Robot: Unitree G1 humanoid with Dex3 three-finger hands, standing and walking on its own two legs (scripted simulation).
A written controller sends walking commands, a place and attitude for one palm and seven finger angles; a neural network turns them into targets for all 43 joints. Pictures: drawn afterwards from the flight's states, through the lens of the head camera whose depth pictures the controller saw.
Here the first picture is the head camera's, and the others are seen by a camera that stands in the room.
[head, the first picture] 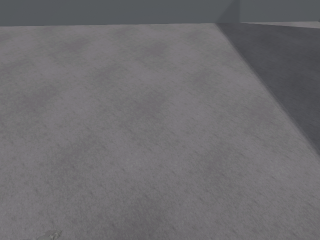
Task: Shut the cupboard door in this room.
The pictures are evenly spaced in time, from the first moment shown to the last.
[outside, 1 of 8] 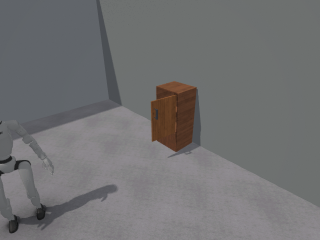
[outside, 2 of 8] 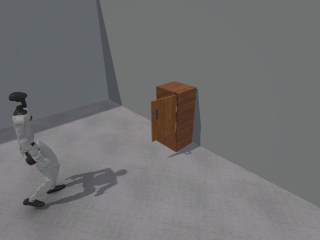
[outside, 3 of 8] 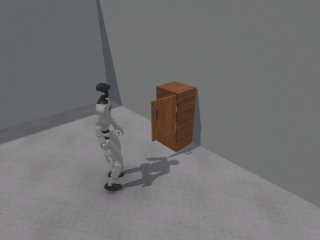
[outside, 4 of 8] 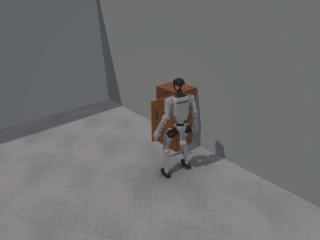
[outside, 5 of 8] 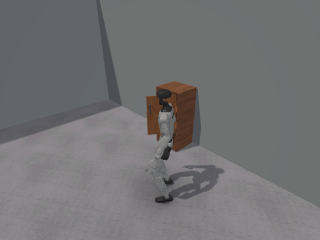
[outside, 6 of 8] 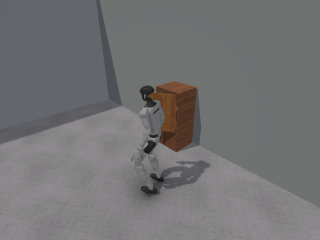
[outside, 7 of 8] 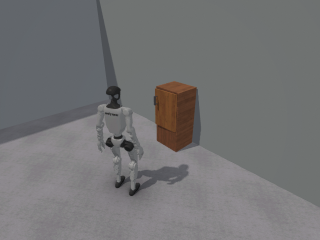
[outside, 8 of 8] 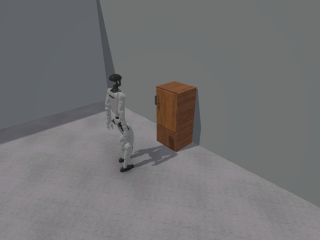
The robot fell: no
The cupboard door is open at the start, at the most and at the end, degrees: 83 83 0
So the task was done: yes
